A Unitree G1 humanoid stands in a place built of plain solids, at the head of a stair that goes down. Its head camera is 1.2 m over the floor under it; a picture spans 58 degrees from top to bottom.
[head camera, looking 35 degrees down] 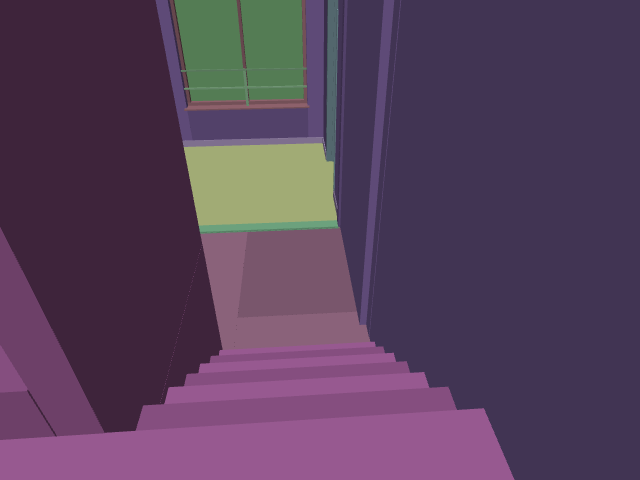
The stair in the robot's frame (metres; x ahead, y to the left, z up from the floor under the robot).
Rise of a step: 0.21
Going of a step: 0.24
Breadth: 1.15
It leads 4 degrees to the left of straight ahead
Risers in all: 7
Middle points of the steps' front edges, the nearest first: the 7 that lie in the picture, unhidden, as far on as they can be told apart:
0.76 0.06 0.00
1.00 0.08 -0.21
1.23 0.10 -0.42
1.47 0.11 -0.64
1.70 0.13 -0.85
1.94 0.15 -1.06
2.17 0.16 -1.27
